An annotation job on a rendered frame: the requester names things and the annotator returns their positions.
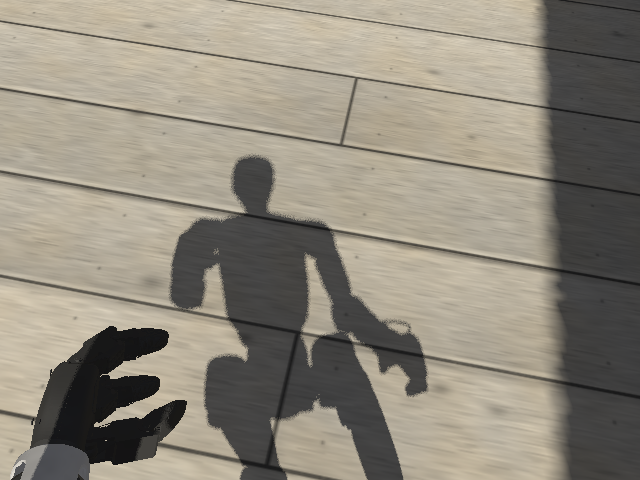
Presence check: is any left robot forearm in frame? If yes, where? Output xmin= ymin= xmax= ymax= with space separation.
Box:
xmin=10 ymin=444 xmax=90 ymax=480

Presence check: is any robot left hand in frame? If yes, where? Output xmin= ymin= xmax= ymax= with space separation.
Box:
xmin=30 ymin=326 xmax=187 ymax=465

